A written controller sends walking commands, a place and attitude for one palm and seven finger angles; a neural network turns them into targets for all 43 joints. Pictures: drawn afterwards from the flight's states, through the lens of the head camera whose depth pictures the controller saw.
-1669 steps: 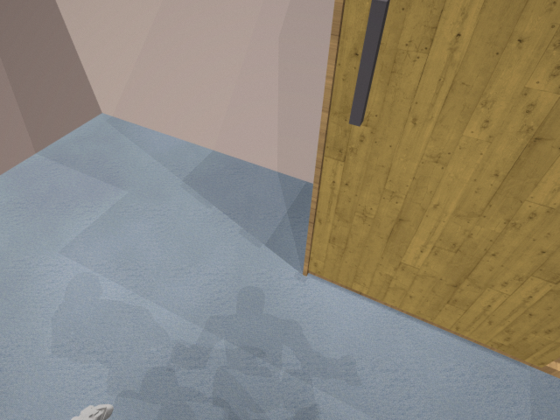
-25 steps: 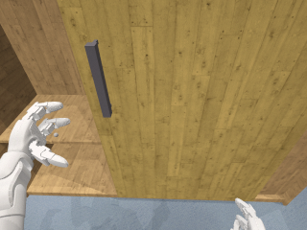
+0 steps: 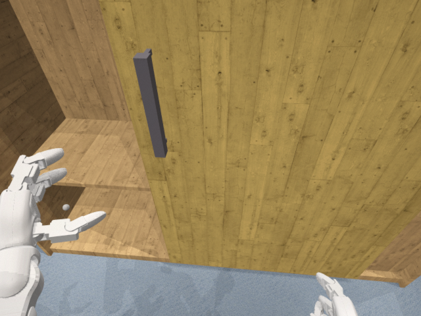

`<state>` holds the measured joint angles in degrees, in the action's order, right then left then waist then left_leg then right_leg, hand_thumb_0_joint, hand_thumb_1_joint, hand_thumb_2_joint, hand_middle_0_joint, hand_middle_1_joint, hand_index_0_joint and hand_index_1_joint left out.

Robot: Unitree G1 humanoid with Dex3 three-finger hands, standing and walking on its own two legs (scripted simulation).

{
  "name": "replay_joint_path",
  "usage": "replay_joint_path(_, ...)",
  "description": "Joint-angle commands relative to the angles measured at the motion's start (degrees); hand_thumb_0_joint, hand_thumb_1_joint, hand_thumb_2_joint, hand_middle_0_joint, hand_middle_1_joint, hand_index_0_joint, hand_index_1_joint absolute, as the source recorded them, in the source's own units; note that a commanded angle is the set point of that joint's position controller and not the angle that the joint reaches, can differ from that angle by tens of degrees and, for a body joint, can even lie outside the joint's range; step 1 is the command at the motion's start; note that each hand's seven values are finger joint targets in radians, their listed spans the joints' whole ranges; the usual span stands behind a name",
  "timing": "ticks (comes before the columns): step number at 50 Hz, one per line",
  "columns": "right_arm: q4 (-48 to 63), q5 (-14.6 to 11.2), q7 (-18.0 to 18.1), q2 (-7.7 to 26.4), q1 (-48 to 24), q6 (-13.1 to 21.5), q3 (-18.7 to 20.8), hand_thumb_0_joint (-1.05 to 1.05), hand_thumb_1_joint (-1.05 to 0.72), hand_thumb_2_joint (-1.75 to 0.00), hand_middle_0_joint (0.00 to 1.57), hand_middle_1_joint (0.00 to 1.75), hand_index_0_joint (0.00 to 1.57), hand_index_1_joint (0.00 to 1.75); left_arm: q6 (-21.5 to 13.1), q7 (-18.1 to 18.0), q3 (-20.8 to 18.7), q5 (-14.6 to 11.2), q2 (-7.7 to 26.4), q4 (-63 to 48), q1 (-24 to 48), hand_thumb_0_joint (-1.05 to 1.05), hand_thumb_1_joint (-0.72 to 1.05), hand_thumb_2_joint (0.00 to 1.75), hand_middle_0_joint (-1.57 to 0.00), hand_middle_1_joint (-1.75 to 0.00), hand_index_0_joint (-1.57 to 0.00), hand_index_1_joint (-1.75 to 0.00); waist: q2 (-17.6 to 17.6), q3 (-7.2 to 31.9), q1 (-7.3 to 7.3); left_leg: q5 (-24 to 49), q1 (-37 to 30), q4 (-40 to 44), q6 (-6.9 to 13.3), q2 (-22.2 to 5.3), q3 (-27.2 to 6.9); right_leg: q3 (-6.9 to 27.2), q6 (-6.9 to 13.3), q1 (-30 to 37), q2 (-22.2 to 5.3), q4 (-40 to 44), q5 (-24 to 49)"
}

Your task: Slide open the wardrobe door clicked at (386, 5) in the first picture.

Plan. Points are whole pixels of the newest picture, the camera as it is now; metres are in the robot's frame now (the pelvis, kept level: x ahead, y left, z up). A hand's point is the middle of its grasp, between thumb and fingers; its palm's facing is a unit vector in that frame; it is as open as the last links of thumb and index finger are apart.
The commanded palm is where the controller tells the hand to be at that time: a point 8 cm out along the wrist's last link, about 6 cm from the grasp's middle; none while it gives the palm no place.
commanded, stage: draw the hand back to the body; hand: left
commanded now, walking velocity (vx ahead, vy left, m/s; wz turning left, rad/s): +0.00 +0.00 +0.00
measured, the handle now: (155, 107) +0.50 +0.21 +0.16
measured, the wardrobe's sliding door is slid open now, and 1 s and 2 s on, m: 0.63 0.63 0.63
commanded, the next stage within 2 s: step back with the hand held close in 0.72 s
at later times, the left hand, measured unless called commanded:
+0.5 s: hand (50, 213) +0.20 +0.28 +0.16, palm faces +0.46 -0.81 -0.35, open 7.7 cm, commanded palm +0.16 +0.31 +0.17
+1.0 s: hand (50, 209) +0.20 +0.28 +0.16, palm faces +0.45 -0.80 -0.40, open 7.4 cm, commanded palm +0.15 +0.31 +0.17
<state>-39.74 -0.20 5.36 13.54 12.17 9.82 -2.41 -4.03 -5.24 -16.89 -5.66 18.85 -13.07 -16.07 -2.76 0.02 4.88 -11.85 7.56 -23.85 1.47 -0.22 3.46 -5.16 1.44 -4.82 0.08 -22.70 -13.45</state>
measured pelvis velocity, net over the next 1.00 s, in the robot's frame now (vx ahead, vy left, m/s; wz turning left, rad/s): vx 0.00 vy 0.01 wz -0.01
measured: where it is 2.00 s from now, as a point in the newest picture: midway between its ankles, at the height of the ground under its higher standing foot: outside the picture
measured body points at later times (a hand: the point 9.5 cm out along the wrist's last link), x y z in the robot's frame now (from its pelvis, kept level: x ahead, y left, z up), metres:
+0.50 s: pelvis +0.02 +0.01 +0.00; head -0.01 +0.00 +0.45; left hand +0.17 +0.32 +0.18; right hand +0.21 -0.21 -0.08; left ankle +0.02 +0.10 -0.74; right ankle -0.01 -0.10 -0.74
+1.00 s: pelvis +0.00 +0.01 +0.00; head -0.01 +0.00 +0.45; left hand +0.17 +0.32 +0.18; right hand +0.19 -0.22 -0.08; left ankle +0.02 +0.10 -0.74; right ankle -0.01 -0.10 -0.74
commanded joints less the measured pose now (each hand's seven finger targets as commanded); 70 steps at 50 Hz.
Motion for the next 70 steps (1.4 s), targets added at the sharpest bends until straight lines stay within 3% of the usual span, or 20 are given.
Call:
replay_joint_path(1, 9.96, 0.19, 0.15, 6.50, -9.21, 2.51, 2.74, 0.00, -0.90, -0.90, 0.20, 0.30, 0.20, 0.30, -4.47, -1.26, -6.71, 0.75, 12.12, -13.33, 8.38, 0.00, 0.32, 0.62, -0.22, -0.64, -0.22, -0.64, -0.72, 3.53, -0.79, 7.10, -3.65, 4.36, 0.58, -0.48, -3.32, 3.59, -0.28, -2.14, -0.58, 4.83, 7.56)
replay_joint_path(7, 11.18, 0.16, -0.67, 6.15, -9.12, 0.60, 3.06, 0.00, -0.90, -0.90, 0.20, 0.30, 0.20, 0.30, -3.98, -0.38, -7.23, 0.34, 10.86, -13.83, 1.22, 0.00, 0.54, 0.73, -0.21, -0.51, -0.21, -0.51, 2.46, 2.44, -0.40, 9.28, -3.29, 4.84, 0.38, -1.09, -3.18, 3.34, -0.44, -0.76, -0.56, 4.31, 9.13)
replay_joint_path(10, 11.93, 0.38, -0.97, 5.92, -9.08, 0.21, 3.15, 0.00, -0.90, -0.90, 0.20, 0.30, 0.20, 0.30, -4.09, -0.33, -8.34, 0.47, 11.80, -18.39, 0.03, 0.00, 0.65, 0.78, -0.21, -0.45, -0.21, -0.45, -1.67, 4.58, -0.10, 11.78, -4.26, 4.31, 0.07, -1.00, -3.05, 3.50, -0.34, 0.42, -0.64, 3.82, 11.24)
replay_joint_path(17, 12.39, 0.59, -1.11, 5.61, -8.45, 0.13, 3.27, 0.00, -0.90, -0.90, 0.20, 0.30, 0.20, 0.30, -3.58, -0.75, -8.99, 0.82, 11.87, -22.95, -5.00, 0.00, 0.90, 0.90, -0.20, -0.30, -0.20, -0.30, -2.97, 4.39, -0.35, 16.01, -4.63, 3.42, -0.28, -1.31, -3.08, 3.33, -0.36, 0.41, -0.60, 3.56, 13.94)
replay_joint_path(19, 12.10, 0.59, -1.14, 5.71, -8.11, -0.10, 3.28, 0.00, -0.90, -0.90, 0.20, 0.30, 0.20, 0.30, -3.30, -0.96, -8.46, 0.94, 11.23, -22.30, -4.12, 0.00, 0.90, 0.90, -0.20, -0.30, -0.20, -0.30, -2.32, 2.99, -0.75, 15.18, -3.98, 3.56, -0.41, -1.32, -3.19, 3.09, -0.33, -0.43, -0.44, 3.73, 13.08)
replay_joint_path(21, 12.05, 0.53, -0.86, 6.10, -8.12, -0.27, 3.46, 0.00, -0.90, -0.90, 0.20, 0.30, 0.20, 0.30, -2.78, -1.03, -8.63, 0.86, 11.38, -20.65, -3.73, 0.00, 0.90, 0.90, -0.20, -0.30, -0.20, -0.30, 1.22, 1.72, -0.87, 12.95, -3.47, 3.86, -0.07, -1.35, -3.10, 2.97, -0.47, -1.34, -0.28, 4.38, 11.88)
replay_joint_path(23, 12.04, 0.40, -0.71, 5.93, -8.24, -0.72, 3.32, 0.00, -0.90, -0.90, 0.20, 0.30, 0.20, 0.30, -2.53, -1.01, -7.46, 0.83, 10.22, -19.87, -2.56, 0.00, 0.90, 0.90, -0.20, -0.30, -0.20, -0.30, 0.29, 0.63, -1.13, 10.61, -3.05, 4.33, -0.06, -1.34, -3.13, 3.00, -0.47, -1.89, -0.46, 4.49, 9.61)
replay_joint_path(30, 12.03, 0.70, -0.69, 5.82, -8.43, -0.21, 3.26, 0.00, -0.90, -0.90, 0.20, 0.30, 0.20, 0.30, -3.13, -1.55, -8.12, 1.22, 11.26, -22.14, -2.24, 0.00, 0.90, 0.90, -0.20, -0.30, -0.20, -0.30, -2.73, 4.64, -0.38, 11.09, -4.44, 4.56, -0.31, -1.16, -3.79, 3.21, -0.13, 0.17, -0.47, 4.03, 9.49)
replay_joint_path(40, 11.88, 0.60, -0.72, 5.60, -9.05, -0.29, 3.18, 0.00, -0.90, -0.90, 0.20, 0.30, 0.20, 0.30, -3.29, -1.24, -8.58, 0.90, 11.09, -20.32, -2.78, 0.00, 0.90, 0.90, -0.20, -0.30, -0.20, -0.30, -1.43, 0.87, -0.46, 6.92, -2.96, 5.50, -0.32, -1.25, -3.62, 3.18, -0.22, -0.95, -0.40, 5.31, 6.49)
replay_joint_path(42, 11.51, 0.48, -0.55, 5.71, -9.13, -0.38, 3.24, 0.00, -0.90, -0.90, 0.20, 0.30, 0.20, 0.30, -3.35, -1.34, -9.51, 0.75, 12.17, -19.42, -0.80, 0.00, 0.90, 0.90, -0.20, -0.30, -0.20, -0.30, 0.19, 0.38, -0.71, 6.28, -2.72, 5.48, -0.10, -1.28, -3.39, 3.34, -0.33, -1.23, -0.45, 5.88, 6.06)
replay_joint_path(43, 14.33, -0.12, -0.74, 7.01, -9.38, -1.58, 3.46, 0.00, -0.90, -0.90, 0.20, 0.30, 0.20, 0.30, -6.08, -2.03, -16.08, 1.54, 19.27, -24.24, 6.62, 0.00, 0.90, 0.90, -0.20, -0.30, -0.20, -0.30, 0.53, -2.55, -2.60, 1.18, 2.53, 2.71, 1.29, -2.47, -4.21, 8.61, -0.57, -6.35, -3.62, 8.66, 6.40)
replay_joint_path(44, 13.25, 0.21, -0.60, 6.15, -8.82, -2.21, 3.37, 0.00, -0.90, -0.90, 0.20, 0.30, 0.20, 0.30, -6.44, -1.63, -12.13, 1.53, 14.09, -19.21, 0.21, 0.00, 0.90, 0.90, -0.20, -0.30, -0.20, -0.30, 3.65, -2.03, -3.07, 0.50, 2.38, 0.92, 1.46, -2.00, -4.74, 9.46, -0.23, -8.20, -5.37, 9.43, 5.03)
replay_joint_path(45, 13.53, 0.38, -0.74, 6.12, -8.97, -2.67, 3.45, 0.00, -0.90, -0.90, 0.20, 0.30, 0.20, 0.30, -6.31, -1.42, -9.97, 1.95, 12.14, -18.33, -2.94, 0.00, 0.90, 0.90, -0.20, -0.30, -0.20, -0.30, 3.62, -2.15, -3.05, 1.51, 1.40, -0.31, 1.61, -1.94, -4.35, 10.57, -0.22, -10.18, -6.09, 10.06, 5.54)
replay_joint_path(48, 14.19, 0.32, -0.83, 6.38, -7.75, -3.69, 3.79, 0.00, -0.90, -0.90, 0.20, 0.30, 0.20, 0.30, -7.16, -1.55, -8.70, 2.34, 11.03, -19.68, -6.23, 0.00, 0.90, 0.90, -0.20, -0.30, -0.20, -0.30, 1.30, 3.32, -3.35, 6.53, 0.97, -1.42, 1.32, -2.40, -4.14, 9.32, -0.23, -8.31, -6.88, 6.80, 10.97)
replay_joint_path(52, 15.96, 0.03, -0.46, 6.77, -7.09, -4.99, 4.53, 0.00, -0.90, -0.90, 0.20, 0.30, 0.20, 0.30, -7.63, -2.26, -11.58, 2.21, 13.49, -23.44, -11.18, 0.00, 0.90, 0.90, -0.20, -0.30, -0.20, -0.30, 0.31, 10.21, -3.26, 17.46, 0.12, -0.81, 1.31, -4.02, -4.80, 6.88, -1.16, -4.12, -5.19, 0.68, 19.93)
replay_joint_path(56, 17.74, -0.15, -0.05, 6.83, -7.26, -6.31, 5.02, 0.00, -0.90, -0.90, 0.20, 0.30, 0.20, 0.30, -8.08, -2.89, -15.52, 1.93, 17.15, -27.02, -12.92, 0.00, 0.90, 0.90, -0.20, -0.30, -0.20, -0.30, 1.68, 11.94, -3.10, 20.50, 2.43, -1.18, 1.26, -4.65, -5.50, 6.84, -1.31, -2.78, -4.56, -2.49, 23.18)
replay_joint_path(57, 17.97, -0.23, 0.09, 6.57, -7.10, -6.51, 4.97, 0.00, -0.90, -0.90, 0.20, 0.30, 0.20, 0.30, -8.15, -2.91, -15.04, 1.81, 16.15, -26.44, -14.02, 0.00, 0.90, 0.90, -0.20, -0.30, -0.20, -0.30, 1.26, 11.68, -3.21, 20.11, 3.57, -0.94, 1.31, -5.06, -5.67, 6.88, -1.35, -2.49, -4.43, -3.17, 22.68)
replay_joint_path(62, 18.13, -0.29, 0.29, 7.29, -6.42, -6.12, 5.13, 0.00, -0.90, -0.90, 0.20, 0.30, 0.20, 0.30, -8.76, -3.12, -14.37, 2.06, 15.12, -25.59, -13.42, 0.00, 0.90, 0.90, -0.20, -0.30, -0.20, -0.30, -2.55, 7.78, -3.44, 9.39, 11.18, 2.89, 2.05, -6.69, -8.14, 6.88, -1.68, -2.45, -2.64, -4.85, 13.85)
replay_joint_path(66, 18.26, -0.30, 0.37, 8.15, -6.44, -4.81, 5.37, 0.00, -0.90, -0.90, 0.20, 0.30, 0.20, 0.30, -9.84, -3.21, -13.98, 3.20, 14.24, -24.46, -11.02, 0.00, 0.90, 0.90, -0.20, -0.30, -0.20, -0.30, -4.80, 4.15, -3.59, -13.69, 24.01, 8.57, 3.93, -8.46, -11.14, 6.92, -1.81, 1.94, -1.26, -8.31, 5.30)
replay_joint_path(70, 18.00, -0.27, 0.28, 8.34, -5.35, -3.37, 5.54, 0.00, -0.90, -0.90, 0.20, 0.30, 0.20, 0.30, -11.12, -3.25, -13.74, 4.68, 13.37, -24.02, -8.53, 0.00, 0.90, 0.90, -0.20, -0.30, -0.20, -0.30, -5.26, 1.86, -3.64, -28.78, 34.22, 12.29, 5.36, -10.54, -14.11, 5.92, -2.02, 5.79, 0.21, -13.05, 0.34)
